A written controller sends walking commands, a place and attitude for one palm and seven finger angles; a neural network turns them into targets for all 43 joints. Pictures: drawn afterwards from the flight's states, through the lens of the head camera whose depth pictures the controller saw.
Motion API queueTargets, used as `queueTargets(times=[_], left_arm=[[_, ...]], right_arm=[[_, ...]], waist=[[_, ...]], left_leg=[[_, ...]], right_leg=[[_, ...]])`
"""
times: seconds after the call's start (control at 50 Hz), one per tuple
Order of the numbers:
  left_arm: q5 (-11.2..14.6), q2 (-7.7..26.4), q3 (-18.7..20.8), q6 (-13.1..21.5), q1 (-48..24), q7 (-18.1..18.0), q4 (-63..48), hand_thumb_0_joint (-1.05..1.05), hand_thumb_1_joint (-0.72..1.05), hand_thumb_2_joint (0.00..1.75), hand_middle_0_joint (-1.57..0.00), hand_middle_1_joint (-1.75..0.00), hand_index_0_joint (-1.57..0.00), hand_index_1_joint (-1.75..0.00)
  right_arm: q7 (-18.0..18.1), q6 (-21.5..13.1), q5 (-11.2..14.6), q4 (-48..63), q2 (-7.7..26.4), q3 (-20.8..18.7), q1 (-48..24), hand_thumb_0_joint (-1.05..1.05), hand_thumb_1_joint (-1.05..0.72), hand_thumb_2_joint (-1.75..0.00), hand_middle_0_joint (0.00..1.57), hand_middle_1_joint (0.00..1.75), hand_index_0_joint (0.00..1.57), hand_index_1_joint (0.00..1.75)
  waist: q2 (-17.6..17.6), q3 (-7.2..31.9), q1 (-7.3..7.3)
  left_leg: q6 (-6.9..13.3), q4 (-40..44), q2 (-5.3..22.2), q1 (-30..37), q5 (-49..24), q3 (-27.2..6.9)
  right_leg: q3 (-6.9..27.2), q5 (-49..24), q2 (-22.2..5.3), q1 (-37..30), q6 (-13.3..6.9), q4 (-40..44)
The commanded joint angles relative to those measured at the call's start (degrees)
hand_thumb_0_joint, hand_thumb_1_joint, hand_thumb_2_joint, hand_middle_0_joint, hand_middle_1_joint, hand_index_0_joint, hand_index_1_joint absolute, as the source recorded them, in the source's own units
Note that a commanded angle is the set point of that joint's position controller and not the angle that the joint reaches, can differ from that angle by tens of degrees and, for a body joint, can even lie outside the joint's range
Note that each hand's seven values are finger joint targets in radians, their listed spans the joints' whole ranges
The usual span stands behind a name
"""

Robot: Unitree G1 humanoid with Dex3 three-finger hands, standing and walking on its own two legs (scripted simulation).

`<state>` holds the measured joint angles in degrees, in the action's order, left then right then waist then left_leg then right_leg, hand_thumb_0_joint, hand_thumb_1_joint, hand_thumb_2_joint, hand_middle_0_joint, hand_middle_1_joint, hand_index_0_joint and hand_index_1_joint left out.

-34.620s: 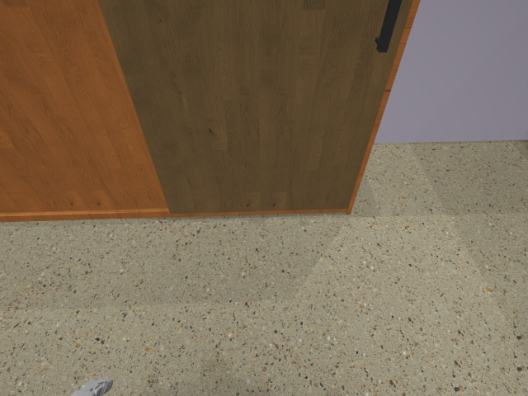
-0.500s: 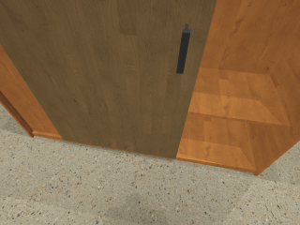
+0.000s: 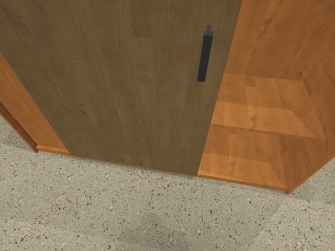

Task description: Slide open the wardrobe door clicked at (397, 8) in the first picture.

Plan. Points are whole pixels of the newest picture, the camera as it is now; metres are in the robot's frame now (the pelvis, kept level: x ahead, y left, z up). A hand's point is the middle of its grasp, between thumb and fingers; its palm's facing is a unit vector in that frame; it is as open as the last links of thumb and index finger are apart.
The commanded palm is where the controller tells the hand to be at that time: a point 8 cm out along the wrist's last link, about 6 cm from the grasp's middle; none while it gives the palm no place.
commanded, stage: stand and wait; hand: right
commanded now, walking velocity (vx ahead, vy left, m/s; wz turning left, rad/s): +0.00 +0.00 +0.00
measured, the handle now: (204, 54) +0.63 -0.07 +0.14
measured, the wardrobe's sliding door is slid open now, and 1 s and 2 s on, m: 0.56 0.56 0.56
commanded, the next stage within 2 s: none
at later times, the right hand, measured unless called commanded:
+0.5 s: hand out of the picture +0.05 -0.21 -0.17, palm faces -0.01 +0.97 -0.25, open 7.3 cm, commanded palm none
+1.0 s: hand out of the picture +0.07 -0.22 -0.17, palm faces -0.02 +0.96 -0.28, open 7.3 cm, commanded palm none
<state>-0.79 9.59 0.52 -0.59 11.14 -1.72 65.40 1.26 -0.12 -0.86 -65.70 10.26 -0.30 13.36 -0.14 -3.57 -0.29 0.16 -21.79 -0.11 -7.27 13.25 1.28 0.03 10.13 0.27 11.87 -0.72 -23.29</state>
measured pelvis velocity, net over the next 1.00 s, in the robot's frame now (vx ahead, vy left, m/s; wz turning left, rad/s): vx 0.02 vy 0.01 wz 0.01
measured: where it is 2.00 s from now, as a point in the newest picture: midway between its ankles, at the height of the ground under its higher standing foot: outside the picture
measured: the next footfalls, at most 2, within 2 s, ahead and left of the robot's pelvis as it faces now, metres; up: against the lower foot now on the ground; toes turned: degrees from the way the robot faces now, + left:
none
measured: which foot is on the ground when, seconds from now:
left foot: down 0.00-1.00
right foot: down 0.00-1.00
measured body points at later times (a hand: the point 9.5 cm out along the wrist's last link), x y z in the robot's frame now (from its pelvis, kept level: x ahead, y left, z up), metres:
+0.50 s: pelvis +0.01 +0.00 +0.00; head +0.03 +0.00 +0.45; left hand +0.06 +0.26 -0.15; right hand +0.05 -0.26 -0.15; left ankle -0.02 +0.12 -0.74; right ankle +0.03 -0.11 -0.74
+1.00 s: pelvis +0.02 +0.01 +0.00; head +0.04 +0.00 +0.45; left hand +0.08 +0.28 -0.14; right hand +0.07 -0.27 -0.14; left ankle -0.02 +0.12 -0.74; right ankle +0.03 -0.11 -0.74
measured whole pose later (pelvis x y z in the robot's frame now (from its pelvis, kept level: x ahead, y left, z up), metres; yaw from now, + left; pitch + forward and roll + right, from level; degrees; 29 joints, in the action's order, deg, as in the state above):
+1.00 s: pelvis +0.02 +0.01 +0.00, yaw +0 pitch -1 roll +0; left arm -0.7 15.6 0.3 0.0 6.5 -1.1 65.3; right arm 0.5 -0.7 -0.8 -65.2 16.0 -0.7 8.7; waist -0.5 -3.1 -0.2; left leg 0.6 -17.2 -0.4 -3.6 12.6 1.0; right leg -0.2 9.8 0.0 8.1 -0.2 -19.0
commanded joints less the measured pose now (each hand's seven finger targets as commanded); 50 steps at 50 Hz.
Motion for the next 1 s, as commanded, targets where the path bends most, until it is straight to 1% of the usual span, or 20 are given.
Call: queueTargets(times=[0.0, 0.06, 0.12, 0.14, 0.16, 0.22, 0.28, 0.32, 0.36, 0.44, 0.48, 0.52, 0.58, 0.64, 0.66, 0.7, 0.72, 0.76, 0.8, 0.98], left_arm=[[-0.3, 7.4, 1.0, 0.9, 1.8, -0.4, -1.7, 0.00, 0.90, 0.90, -0.20, -0.30, -0.20, -0.30], [-0.2, 8.3, 1.2, 1.1, 1.1, -0.4, -1.9, 0.00, 0.90, 0.90, -0.20, -0.30, -0.20, -0.30], [-0.2, 8.7, 1.1, 1.3, 0.8, -0.4, -1.8, 0.00, 0.90, 0.90, -0.20, -0.30, -0.20, -0.30], [-0.2, 8.8, 1.1, 1.3, 0.7, -0.4, -1.7, 0.00, 0.90, 0.90, -0.20, -0.30, -0.20, -0.30], [-0.1, 9.1, 1.1, 1.3, 0.5, -0.4, -1.9, 0.00, 0.90, 0.90, -0.20, -0.30, -0.20, -0.30], [-0.2, 9.6, 1.2, 1.3, -0.1, -0.3, -1.8, 0.00, 0.90, 0.90, -0.20, -0.30, -0.20, -0.30], [-0.2, 10.3, 1.2, 1.5, -0.7, -0.3, -2.0, 0.00, 0.90, 0.90, -0.20, -0.30, -0.20, -0.30], [-0.2, 11.0, 1.3, 1.5, -1.0, -0.3, -2.0, 0.00, 0.90, 0.90, -0.20, -0.30, -0.20, -0.30], [-0.1, 11.6, 1.4, 1.6, -1.4, -0.3, -2.2, 0.00, 0.90, 0.90, -0.20, -0.30, -0.20, -0.30], [-0.2, 12.3, 1.4, 1.6, -2.4, -0.2, -2.2, 0.00, 0.90, 0.90, -0.20, -0.30, -0.20, -0.30], [-0.2, 12.8, 1.4, 1.6, -2.6, -0.1, -2.3, 0.00, 0.90, 0.90, -0.20, -0.30, -0.20, -0.30], [-0.2, 13.3, 1.4, 1.7, -3.3, -0.2, -2.3, 0.00, 0.90, 0.90, -0.20, -0.30, -0.20, -0.30], [-0.1, 13.8, 1.5, 1.7, -3.7, -0.1, -2.5, 0.00, 0.90, 0.90, -0.20, -0.30, -0.20, -0.30], [-0.2, 14.3, 1.4, 1.7, -4.3, 0.0, -2.5, 0.00, 0.90, 0.90, -0.20, -0.30, -0.20, -0.30], [-0.1, 14.6, 1.4, 1.7, -4.3, 0.0, -2.7, 0.00, 0.90, 0.90, -0.20, -0.30, -0.20, -0.30], [-0.2, 14.9, 1.5, 1.7, -4.7, 0.0, -2.7, 0.00, 0.90, 0.90, -0.20, -0.30, -0.20, -0.30], [-0.2, 15.2, 1.4, 1.7, -4.8, 0.0, -2.7, 0.00, 0.90, 0.90, -0.20, -0.30, -0.20, -0.30], [-0.1, 15.4, 1.5, 1.7, -5.0, 0.1, -2.8, 0.00, 0.90, 0.90, -0.20, -0.30, -0.20, -0.30], [-0.1, 15.5, 1.4, 1.7, -5.1, 0.1, -2.7, 0.00, 0.90, 0.90, -0.20, -0.30, -0.20, -0.30], [-0.1, 16.0, 1.4, 1.8, -5.3, 0.0, -2.8, 0.00, 0.90, 0.90, -0.20, -0.30, -0.20, -0.30]], right_arm=[[0.4, -0.9, 0.2, 1.8, 7.3, -1.1, 2.0, 0.00, -0.90, -0.90, 0.20, 0.30, 0.20, 0.30], [0.4, -1.1, 0.2, 2.0, 8.3, -1.3, 1.7, 0.00, -0.90, -0.90, 0.20, 0.30, 0.20, 0.30], [0.4, -1.2, 0.3, 2.1, 8.6, -1.4, 1.0, 0.00, -0.90, -0.90, 0.20, 0.30, 0.20, 0.30], [0.4, -1.1, 0.3, 2.0, 8.6, -1.4, 0.8, 0.00, -0.90, -0.90, 0.20, 0.30, 0.20, 0.30], [0.4, -1.2, 0.2, 2.1, 9.0, -1.5, 0.8, 0.00, -0.90, -0.90, 0.20, 0.30, 0.20, 0.30], [0.3, -1.1, 0.2, 2.3, 9.5, -1.5, -0.1, 0.00, -0.90, -0.90, 0.20, 0.30, 0.20, 0.30], [0.2, -1.3, 0.3, 2.4, 10.4, -1.7, -0.5, 0.00, -0.90, -0.90, 0.20, 0.30, 0.20, 0.30], [0.2, -1.4, 0.3, 2.6, 10.7, -1.7, -1.0, 0.00, -0.90, -0.90, 0.20, 0.30, 0.20, 0.30], [0.2, -1.6, 0.2, 2.7, 11.4, -1.8, -1.1, 0.00, -0.90, -0.90, 0.20, 0.30, 0.20, 0.30], [0.1, -1.5, 0.3, 2.6, 12.1, -1.9, -2.2, 0.00, -0.90, -0.90, 0.20, 0.30, 0.20, 0.30], [0.1, -1.6, 0.3, 2.8, 12.7, -2.0, -2.4, 0.00, -0.90, -0.90, 0.20, 0.30, 0.20, 0.30], [0.0, -1.6, 0.3, 2.8, 12.9, -2.0, -2.9, 0.00, -0.90, -0.90, 0.20, 0.30, 0.20, 0.30], [0.0, -1.7, 0.2, 2.9, 13.6, -2.0, -3.4, 0.00, -0.90, -0.90, 0.20, 0.30, 0.20, 0.30], [-0.1, -1.7, 0.3, 2.9, 14.0, -2.0, -3.8, 0.00, -0.90, -0.90, 0.20, 0.30, 0.20, 0.30], [0.0, -1.8, 0.2, 3.0, 14.5, -2.1, -3.7, 0.00, -0.90, -0.90, 0.20, 0.30, 0.20, 0.30], [-0.1, -1.8, 0.3, 2.9, 14.5, -2.0, -4.1, 0.00, -0.90, -0.90, 0.20, 0.30, 0.20, 0.30], [-0.1, -1.7, 0.3, 2.9, 14.6, -2.0, -4.3, 0.00, -0.90, -0.90, 0.20, 0.30, 0.20, 0.30], [-0.1, -1.9, 0.2, 3.0, 15.0, -2.1, -4.0, 0.00, -0.90, -0.90, 0.20, 0.30, 0.20, 0.30], [-0.1, -1.8, 0.3, 3.0, 15.1, -2.0, -4.5, 0.00, -0.90, -0.90, 0.20, 0.30, 0.20, 0.30], [0.0, -1.9, 0.3, 3.2, 15.6, -2.1, -4.9, 0.00, -0.90, -0.90, 0.20, 0.30, 0.20, 0.30]], waist=[[1.2, 0.8, -0.30], [0.4, 2.1, -0.07], [0.9, 2.4, -0.06], [1.1, 2.2, -0.06], [0.1, 2.0, 0.06], [1.3, 1.4, -0.10], [0.5, 2.9, -0.02], [0.7, 2.6, -0.04], [-0.1, 3.4, 0.04], [1.0, 2.8, -0.01], [0.2, 4.1, -0.09], [1.0, 3.7, -0.10], [0.1, 3.6, -0.16], [1.2, 3.6, -0.05], [0.0, 3.8, 0.00], [-0.1, 3.4, -0.13], [0.7, 3.3, -0.16], [0.0, 4.5, -0.01], [0.6, 4.3, -0.11], [-0.1, 5.1, -0.20]], left_leg=[[1.7, 5.0, 5.7, -4.1, -0.9, -4.4], [1.7, 4.8, 5.8, -3.0, -3.6, -4.4], [1.6, 4.5, 6.1, -2.3, -5.3, -4.2], [1.7, 4.6, 6.0, -2.2, -4.8, -4.2], [1.7, 4.9, 5.9, -2.4, -4.5, -4.2], [1.8, 5.2, 6.0, -2.4, -3.8, -4.4], [1.8, 5.1, 6.4, -1.5, -5.5, -4.2], [1.8, 5.4, 6.4, -1.5, -5.6, -4.3], [1.9, 5.4, 6.5, -1.0, -7.5, -4.4], [1.9, 5.9, 6.6, -0.9, -6.3, -4.5], [1.9, 5.8, 6.8, -0.3, -8.0, -4.4], [1.9, 6.0, 6.8, -0.5, -8.0, -4.7], [1.9, 6.2, 6.9, -0.3, -9.1, -4.6], [2.0, 6.6, 7.0, -0.1, -8.4, -5.0], [2.0, 6.8, 6.9, 0.0, -8.8, -4.9], [1.9, 6.9, 7.0, -0.4, -8.9, -4.9], [1.9, 7.0, 7.0, -0.3, -8.3, -5.0], [1.9, 7.0, 7.1, 0.3, -9.5, -4.9], [1.9, 7.0, 7.2, 0.4, -10.0, -4.9], [2.0, 6.9, 7.3, 1.5, -12.6, -4.9]], right_leg=[[5.2, -3.9, -5.8, -2.2, -1.2, 4.2], [5.2, -6.8, -6.0, -3.2, -1.3, 3.8], [5.3, -8.5, -6.1, -3.5, -1.4, 3.9], [5.4, -8.1, -6.1, -3.4, -1.4, 4.2], [5.4, -8.0, -6.3, -3.4, -1.4, 4.2], [5.5, -7.1, -6.2, -3.1, -1.4, 4.7], [5.5, -8.9, -6.3, -4.3, -1.4, 4.5], [5.5, -8.9, -6.3, -4.2, -1.4, 4.6], [5.5, -10.5, -6.5, -5.0, -1.4, 4.3], [5.6, -9.4, -6.4, -4.8, -1.3, 5.0], [5.6, -10.8, -6.6, -5.8, -1.3, 4.7], [5.5, -10.7, -6.6, -5.9, -1.2, 5.0], [5.5, -11.5, -6.8, -6.2, -1.2, 5.1], [5.6, -11.0, -6.7, -6.2, -1.1, 5.5], [5.6, -11.2, -6.9, -6.4, -1.2, 5.4], [5.5, -11.0, -6.8, -6.6, -1.0, 5.6], [5.4, -10.7, -6.9, -6.5, -1.0, 5.7], [5.3, -11.6, -7.0, -7.3, -1.0, 5.5], [5.3, -11.8, -7.0, -7.2, -1.0, 5.6], [5.2, -13.4, -7.2, -7.8, -0.9, 5.5]])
